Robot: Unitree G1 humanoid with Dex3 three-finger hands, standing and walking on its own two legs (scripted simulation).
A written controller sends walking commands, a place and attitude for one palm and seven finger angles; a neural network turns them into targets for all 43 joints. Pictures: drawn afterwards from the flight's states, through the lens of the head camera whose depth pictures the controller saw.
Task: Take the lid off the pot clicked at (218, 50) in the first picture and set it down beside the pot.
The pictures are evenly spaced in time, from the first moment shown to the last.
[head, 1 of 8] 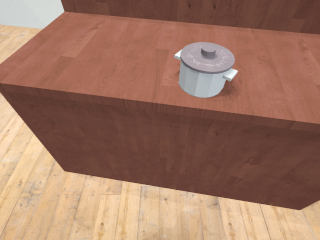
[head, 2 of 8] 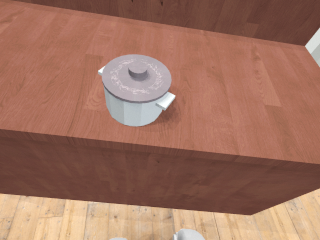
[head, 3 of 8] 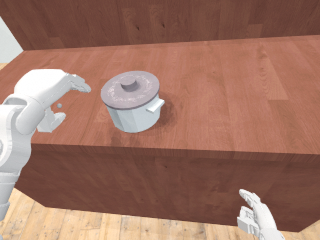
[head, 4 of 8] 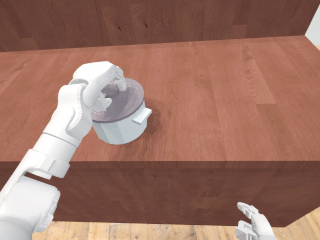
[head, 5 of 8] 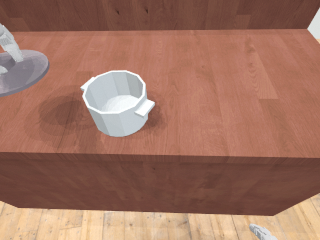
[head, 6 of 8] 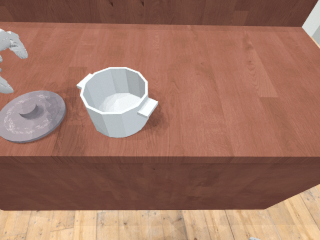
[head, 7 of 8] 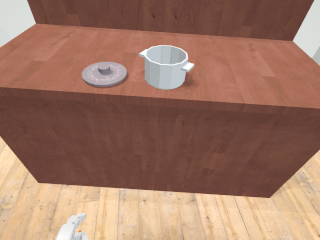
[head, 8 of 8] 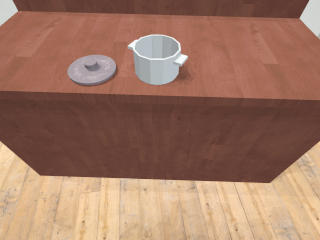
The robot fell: no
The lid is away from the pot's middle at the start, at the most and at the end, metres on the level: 0.00 0.24 0.24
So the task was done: yes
